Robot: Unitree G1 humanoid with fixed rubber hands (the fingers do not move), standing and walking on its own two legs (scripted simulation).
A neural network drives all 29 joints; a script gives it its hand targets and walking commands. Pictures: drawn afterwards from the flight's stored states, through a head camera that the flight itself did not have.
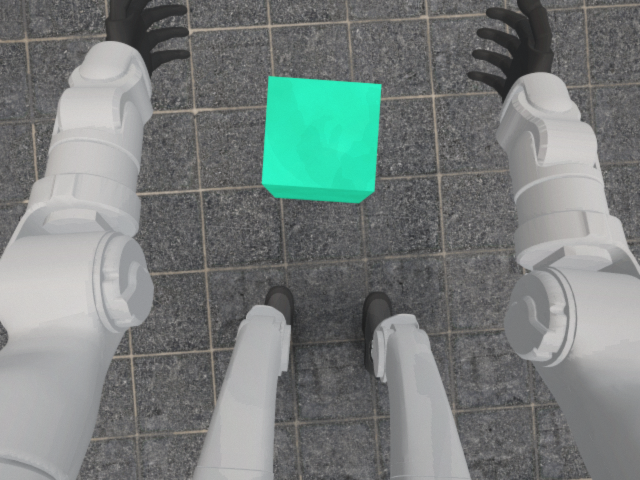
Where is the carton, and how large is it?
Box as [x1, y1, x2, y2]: [262, 76, 380, 202]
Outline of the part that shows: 269,76 262,184 275,197 359,202 374,190 380,84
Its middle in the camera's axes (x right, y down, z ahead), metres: +0.00 -0.20 +0.84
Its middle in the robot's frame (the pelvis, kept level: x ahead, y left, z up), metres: +0.55 +0.03 -0.53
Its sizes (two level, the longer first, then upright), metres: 0.210 0.200 0.250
